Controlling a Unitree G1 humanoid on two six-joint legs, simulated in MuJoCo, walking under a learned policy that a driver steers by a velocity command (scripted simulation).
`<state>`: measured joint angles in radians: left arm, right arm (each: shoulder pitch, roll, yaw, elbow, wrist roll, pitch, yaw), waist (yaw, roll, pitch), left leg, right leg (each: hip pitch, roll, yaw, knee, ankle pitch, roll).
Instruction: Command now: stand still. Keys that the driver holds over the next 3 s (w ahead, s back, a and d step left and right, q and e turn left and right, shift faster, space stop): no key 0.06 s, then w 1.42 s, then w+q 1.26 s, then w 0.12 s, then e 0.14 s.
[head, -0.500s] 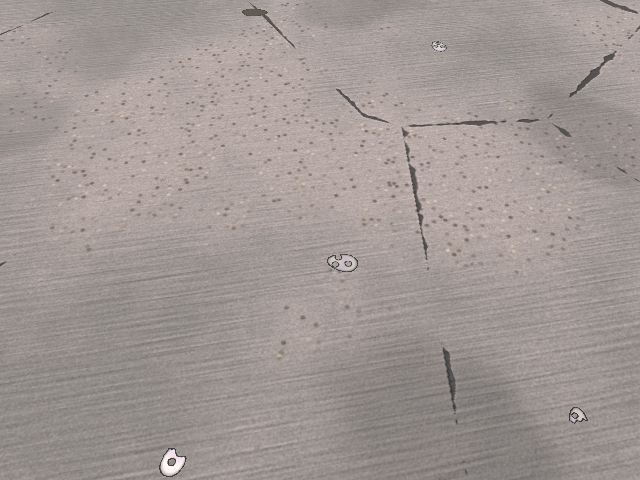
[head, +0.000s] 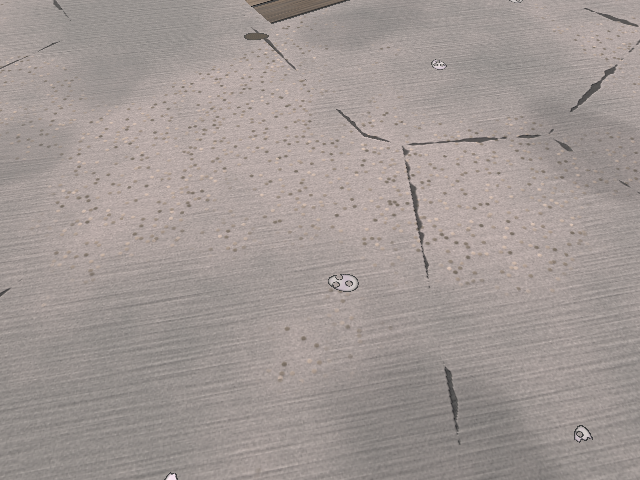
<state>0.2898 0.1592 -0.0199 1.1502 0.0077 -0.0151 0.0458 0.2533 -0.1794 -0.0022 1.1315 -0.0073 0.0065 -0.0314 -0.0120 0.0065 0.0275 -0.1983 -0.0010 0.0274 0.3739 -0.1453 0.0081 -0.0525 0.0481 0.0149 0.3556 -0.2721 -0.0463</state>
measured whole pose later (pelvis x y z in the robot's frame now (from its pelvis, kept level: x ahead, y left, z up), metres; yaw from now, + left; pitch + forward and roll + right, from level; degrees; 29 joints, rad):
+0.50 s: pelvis +0.12 +0.06 -0.01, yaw +0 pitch -1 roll +0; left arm 0.43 0.21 0.03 1.13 0.03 -0.06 0.00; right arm 0.23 -0.22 -0.06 1.01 -0.02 -0.07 0.01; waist 0.02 -0.04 0.03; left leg -0.29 -0.02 0.10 0.56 -0.26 0.07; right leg -0.22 -0.01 0.02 0.99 -0.41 -0.08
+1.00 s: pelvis +0.40 +0.04 -0.02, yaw +0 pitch +0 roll +0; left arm 0.08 0.20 0.06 0.93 0.03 -0.08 -0.01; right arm 0.42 -0.18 -0.03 1.08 -0.01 -0.08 -0.01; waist -0.02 0.01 0.08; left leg -0.14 -0.02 0.02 1.04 -0.45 0.08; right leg -0.42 0.04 -0.13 0.57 -0.16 -0.12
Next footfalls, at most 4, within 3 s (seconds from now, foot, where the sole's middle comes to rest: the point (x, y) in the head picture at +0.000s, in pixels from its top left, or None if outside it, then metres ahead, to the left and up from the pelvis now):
0.42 left None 0.19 0.14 -0.78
0.92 right None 0.53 -0.03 -0.78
1.48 left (274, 351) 0.84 0.14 -0.78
2.04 right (332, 253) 1.16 0.00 -0.78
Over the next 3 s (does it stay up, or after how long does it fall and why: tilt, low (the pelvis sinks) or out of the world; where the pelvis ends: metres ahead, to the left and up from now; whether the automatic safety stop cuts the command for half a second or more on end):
stays up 1.38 0.31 0.00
